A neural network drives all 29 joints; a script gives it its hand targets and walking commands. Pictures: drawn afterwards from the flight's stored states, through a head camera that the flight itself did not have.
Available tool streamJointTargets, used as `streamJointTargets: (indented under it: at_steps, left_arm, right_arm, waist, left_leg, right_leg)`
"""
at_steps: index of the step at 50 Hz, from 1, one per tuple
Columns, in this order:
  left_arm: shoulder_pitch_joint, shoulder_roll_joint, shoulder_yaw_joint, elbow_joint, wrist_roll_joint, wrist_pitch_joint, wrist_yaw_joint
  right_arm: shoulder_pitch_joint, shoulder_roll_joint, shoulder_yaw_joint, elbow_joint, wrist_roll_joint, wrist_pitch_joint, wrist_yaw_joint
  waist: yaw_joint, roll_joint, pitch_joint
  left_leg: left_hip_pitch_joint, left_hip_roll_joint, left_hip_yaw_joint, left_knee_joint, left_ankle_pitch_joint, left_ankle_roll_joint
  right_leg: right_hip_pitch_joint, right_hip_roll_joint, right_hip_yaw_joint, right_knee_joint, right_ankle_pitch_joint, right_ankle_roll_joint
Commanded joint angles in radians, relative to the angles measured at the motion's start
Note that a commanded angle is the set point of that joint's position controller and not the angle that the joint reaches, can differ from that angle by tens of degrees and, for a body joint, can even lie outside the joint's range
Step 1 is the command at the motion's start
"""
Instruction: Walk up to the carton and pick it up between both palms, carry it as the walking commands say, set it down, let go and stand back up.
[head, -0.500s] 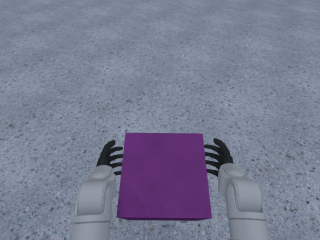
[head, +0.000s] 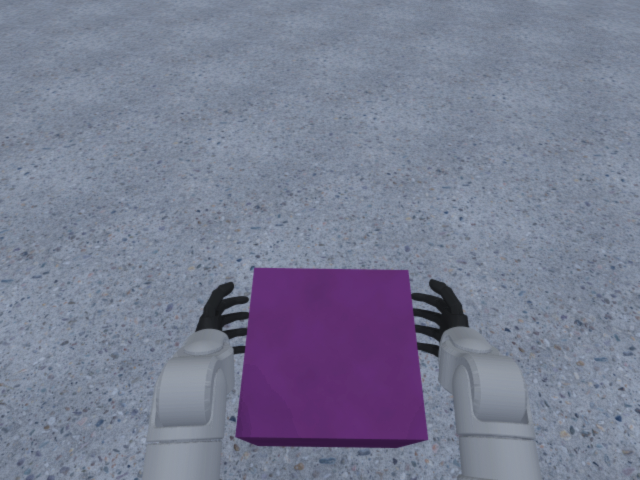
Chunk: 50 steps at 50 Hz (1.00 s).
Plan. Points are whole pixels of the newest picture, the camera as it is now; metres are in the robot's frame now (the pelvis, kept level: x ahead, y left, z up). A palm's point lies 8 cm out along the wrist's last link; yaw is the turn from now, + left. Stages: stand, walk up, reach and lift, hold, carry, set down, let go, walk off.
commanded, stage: carry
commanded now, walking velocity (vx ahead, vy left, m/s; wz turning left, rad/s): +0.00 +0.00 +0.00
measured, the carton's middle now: (329, 362) +0.29 +0.01 -0.03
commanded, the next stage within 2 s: none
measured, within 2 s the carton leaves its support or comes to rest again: neither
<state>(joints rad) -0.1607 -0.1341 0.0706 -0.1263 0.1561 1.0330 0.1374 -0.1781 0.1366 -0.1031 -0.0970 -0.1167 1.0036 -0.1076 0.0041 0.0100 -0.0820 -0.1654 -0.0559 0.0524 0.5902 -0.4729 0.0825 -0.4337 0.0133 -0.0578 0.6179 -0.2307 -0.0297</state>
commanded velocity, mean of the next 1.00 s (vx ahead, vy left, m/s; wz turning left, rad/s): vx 0.00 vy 0.00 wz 0.00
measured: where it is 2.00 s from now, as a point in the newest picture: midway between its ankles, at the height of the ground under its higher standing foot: outside the picture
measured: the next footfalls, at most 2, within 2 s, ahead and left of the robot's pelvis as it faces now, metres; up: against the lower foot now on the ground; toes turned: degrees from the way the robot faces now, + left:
none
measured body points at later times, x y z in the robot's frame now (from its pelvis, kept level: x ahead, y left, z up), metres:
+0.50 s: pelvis -0.03 -0.04 +0.00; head -0.05 -0.03 +0.45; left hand +0.25 +0.11 +0.05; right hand +0.26 -0.18 +0.05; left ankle -0.10 +0.06 -0.72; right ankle +0.05 -0.11 -0.72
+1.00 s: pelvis -0.06 -0.05 +0.01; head -0.09 -0.05 +0.46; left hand +0.22 +0.10 +0.06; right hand +0.23 -0.19 +0.06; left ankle -0.10 +0.06 -0.72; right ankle +0.05 -0.11 -0.72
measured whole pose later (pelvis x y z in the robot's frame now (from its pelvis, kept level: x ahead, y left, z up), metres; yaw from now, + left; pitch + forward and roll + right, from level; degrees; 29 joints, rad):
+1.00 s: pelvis -0.06 -0.05 +0.01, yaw +1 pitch +1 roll +1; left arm -0.18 -0.14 0.09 -0.05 0.17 0.99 0.12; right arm -0.20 0.14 -0.10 -0.03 -0.14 0.97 -0.11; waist -0.01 -0.02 -0.10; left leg -0.24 -0.03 0.03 0.57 -0.36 0.02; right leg -0.44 0.03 -0.09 0.47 -0.07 -0.10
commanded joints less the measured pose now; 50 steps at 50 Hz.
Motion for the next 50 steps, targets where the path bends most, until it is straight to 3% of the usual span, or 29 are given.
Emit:
streamJointTargets:
  at_steps: [1, 5, 6, 8, 11, 13, 15, 23, 28, 37, 43, 50]
  left_arm:
    - [-0.523, -0.914, -0.584, -0.097, -0.362, -0.057, -0.288]
    - [-0.542, -0.917, -0.591, -0.111, -0.365, -0.077, -0.291]
    - [-0.546, -0.923, -0.602, -0.139, -0.376, -0.075, -0.291]
    - [-0.537, -0.919, -0.583, -0.091, -0.359, -0.082, -0.293]
    - [-0.532, -0.917, -0.591, -0.110, -0.364, -0.087, -0.294]
    - [-0.535, -0.910, -0.571, -0.067, -0.344, -0.099, -0.296]
    - [-0.537, -0.909, -0.586, -0.099, -0.355, -0.100, -0.295]
    - [-0.558, -0.906, -0.566, -0.056, -0.338, -0.120, -0.299]
    - [-0.559, -0.899, -0.572, -0.068, -0.337, -0.121, -0.296]
    - [-0.562, -0.893, -0.560, -0.073, -0.337, -0.104, -0.292]
    - [-0.581, -0.896, -0.560, -0.094, -0.347, -0.097, -0.293]
    - [-0.574, -0.884, -0.526, -0.048, -0.329, -0.088, -0.292]
  right_arm:
    - [-0.459, 0.921, 0.586, -0.082, 0.321, -0.028, 0.274]
    - [-0.459, 0.936, 0.589, -0.072, 0.320, -0.046, 0.276]
    - [-0.481, 0.941, 0.608, -0.115, 0.337, -0.045, 0.275]
    - [-0.464, 0.932, 0.585, -0.069, 0.312, -0.054, 0.275]
    - [-0.469, 0.933, 0.599, -0.098, 0.320, -0.059, 0.273]
    - [-0.458, 0.929, 0.569, -0.037, 0.295, -0.071, 0.276]
    - [-0.465, 0.930, 0.591, -0.076, 0.309, -0.073, 0.274]
    - [-0.480, 0.933, 0.572, -0.038, 0.288, -0.093, 0.272]
    - [-0.482, 0.933, 0.578, -0.051, 0.293, -0.094, 0.272]
    - [-0.494, 0.937, 0.581, -0.053, 0.298, -0.075, 0.265]
    - [-0.522, 0.944, 0.590, -0.081, 0.307, -0.070, 0.260]
    - [-0.500, 0.942, 0.556, -0.028, 0.280, -0.058, 0.253]
  waist:
    - [-0.003, 0.005, -0.318]
    - [-0.002, 0.010, -0.319]
    - [-0.001, -0.001, -0.323]
    - [0.000, -0.007, -0.322]
    - [0.001, -0.011, -0.326]
    - [0.003, -0.001, -0.325]
    - [0.002, -0.009, -0.322]
    - [0.002, -0.038, -0.285]
    - [0.000, -0.034, -0.271]
    - [-0.002, -0.035, -0.280]
    - [-0.003, -0.035, -0.271]
    - [-0.007, -0.051, -0.275]
  left_leg:
    - [0.053, 0.177, -0.110, -0.055, 0.745, -0.058]
    - [0.041, 0.172, -0.109, -0.058, 0.692, -0.055]
    - [0.043, 0.170, -0.108, -0.058, 0.669, -0.053]
    - [0.024, 0.165, -0.112, -0.052, 0.624, -0.046]
    - [0.018, 0.157, -0.109, -0.058, 0.545, -0.046]
    - [0.002, 0.153, -0.112, -0.057, 0.509, -0.042]
    - [-0.007, 0.149, -0.114, -0.062, 0.454, -0.039]
    - [-0.075, 0.123, -0.119, -0.091, 0.187, -0.023]
    - [-0.095, 0.113, -0.126, -0.106, 0.097, -0.018]
    - [-0.092, 0.114, -0.127, -0.122, 0.093, -0.021]
    - [-0.099, 0.111, -0.129, -0.131, 0.061, -0.017]
    - [-0.091, 0.105, -0.123, -0.132, 0.050, -0.015]
  right_leg:
    - [0.202, -0.117, 0.091, -0.019, 0.403, -0.092]
    - [0.211, -0.119, 0.097, -0.026, 0.397, -0.095]
    - [0.211, -0.119, 0.103, -0.035, 0.394, -0.093]
    - [0.221, -0.121, 0.107, -0.040, 0.393, -0.093]
    - [0.229, -0.127, 0.122, -0.054, 0.394, -0.097]
    - [0.237, -0.128, 0.125, -0.059, 0.389, -0.098]
    - [0.242, -0.132, 0.132, -0.072, 0.380, -0.099]
    - [0.239, -0.147, 0.179, -0.144, 0.215, -0.094]
    - [0.222, -0.165, 0.213, -0.199, 0.107, -0.086]
    - [0.217, -0.166, 0.208, -0.250, 0.056, -0.064]
    - [0.199, -0.161, 0.202, -0.293, -0.054, -0.049]
    - [0.186, -0.158, 0.194, -0.328, -0.108, -0.031]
